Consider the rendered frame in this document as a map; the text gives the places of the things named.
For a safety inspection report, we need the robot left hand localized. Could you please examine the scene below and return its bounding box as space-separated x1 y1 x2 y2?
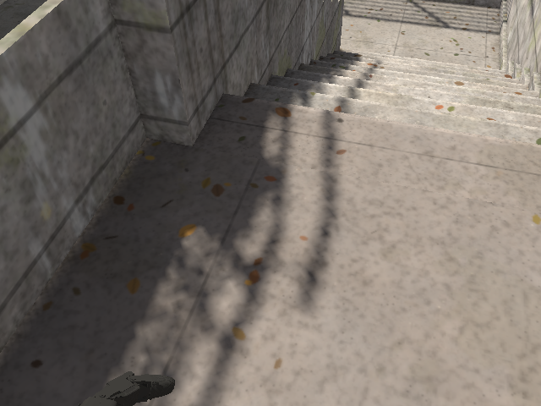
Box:
79 371 175 406

